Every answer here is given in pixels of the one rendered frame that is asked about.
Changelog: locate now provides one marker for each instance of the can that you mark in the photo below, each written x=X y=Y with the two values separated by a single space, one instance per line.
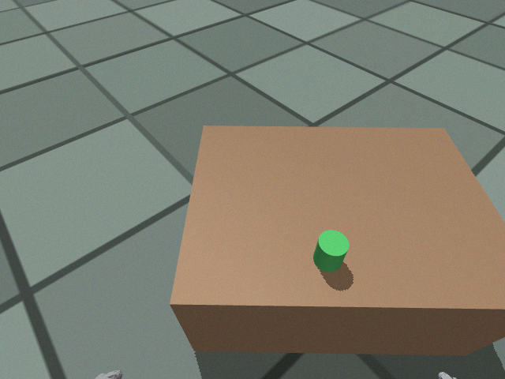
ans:
x=330 y=251

